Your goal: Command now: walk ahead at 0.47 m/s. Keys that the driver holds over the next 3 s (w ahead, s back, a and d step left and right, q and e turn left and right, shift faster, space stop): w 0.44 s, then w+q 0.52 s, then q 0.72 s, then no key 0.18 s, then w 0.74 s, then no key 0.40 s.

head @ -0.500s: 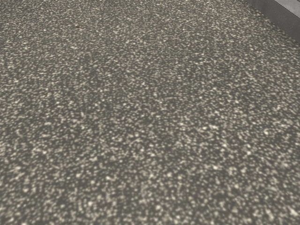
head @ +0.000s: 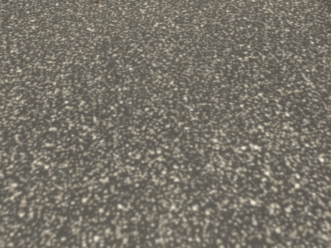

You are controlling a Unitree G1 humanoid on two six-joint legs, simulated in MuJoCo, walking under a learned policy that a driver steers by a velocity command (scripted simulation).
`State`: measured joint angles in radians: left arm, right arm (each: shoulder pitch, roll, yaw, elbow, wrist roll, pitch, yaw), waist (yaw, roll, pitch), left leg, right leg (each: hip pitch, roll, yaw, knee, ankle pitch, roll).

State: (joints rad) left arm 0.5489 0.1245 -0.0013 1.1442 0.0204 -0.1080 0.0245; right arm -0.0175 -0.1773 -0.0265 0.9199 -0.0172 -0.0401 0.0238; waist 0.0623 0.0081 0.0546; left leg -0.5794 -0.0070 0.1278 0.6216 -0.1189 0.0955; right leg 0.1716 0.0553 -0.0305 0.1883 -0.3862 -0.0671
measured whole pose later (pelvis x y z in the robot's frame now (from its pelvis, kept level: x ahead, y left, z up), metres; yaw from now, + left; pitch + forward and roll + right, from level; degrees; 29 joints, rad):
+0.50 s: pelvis +0.29 +0.01 +0.01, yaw +1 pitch +1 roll +1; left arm 0.02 0.17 0.03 0.91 0.02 -0.04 -0.03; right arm 0.50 -0.14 -0.02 1.09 -0.02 -0.10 -0.01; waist -0.08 -0.03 0.06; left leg 0.10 -0.10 0.07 0.19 -0.30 0.09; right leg -0.61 -0.06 -0.07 0.64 -0.02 -0.05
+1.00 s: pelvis +0.55 +0.01 +0.01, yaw +16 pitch +0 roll -1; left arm 0.42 0.18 0.05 1.03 0.02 -0.11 0.02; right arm 0.08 -0.20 -0.06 0.86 -0.03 -0.01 0.05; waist 0.04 0.03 0.05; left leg -0.64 0.09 0.07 0.76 -0.02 0.08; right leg 0.03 0.02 -0.29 0.25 -0.29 -0.04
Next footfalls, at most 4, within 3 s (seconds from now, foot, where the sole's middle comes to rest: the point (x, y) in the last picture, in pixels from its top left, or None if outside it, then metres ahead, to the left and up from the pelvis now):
0.06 left None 0.20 0.07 -0.76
0.60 right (207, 228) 0.52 -0.08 -0.76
1.12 left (151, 175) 0.74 0.15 -0.76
1.80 right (187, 160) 0.83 0.00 -0.76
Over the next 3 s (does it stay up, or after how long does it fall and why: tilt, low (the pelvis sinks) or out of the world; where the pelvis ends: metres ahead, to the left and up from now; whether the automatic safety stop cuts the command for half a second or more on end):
stays up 0.99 0.28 0.01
